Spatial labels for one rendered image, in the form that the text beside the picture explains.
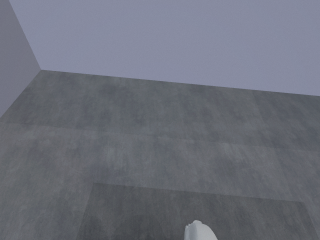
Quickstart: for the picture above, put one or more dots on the robot right thigh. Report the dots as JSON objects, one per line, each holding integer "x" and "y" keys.
{"x": 198, "y": 231}

